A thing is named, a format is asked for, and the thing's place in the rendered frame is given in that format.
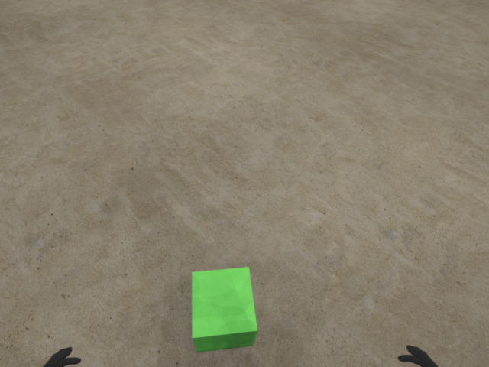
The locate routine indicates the carton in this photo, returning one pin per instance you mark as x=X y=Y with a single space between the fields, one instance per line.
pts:
x=223 y=315

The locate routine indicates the robot left hand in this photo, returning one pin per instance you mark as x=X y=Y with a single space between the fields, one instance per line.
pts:
x=59 y=359

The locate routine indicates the robot right hand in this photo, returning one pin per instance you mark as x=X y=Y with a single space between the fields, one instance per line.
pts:
x=418 y=357

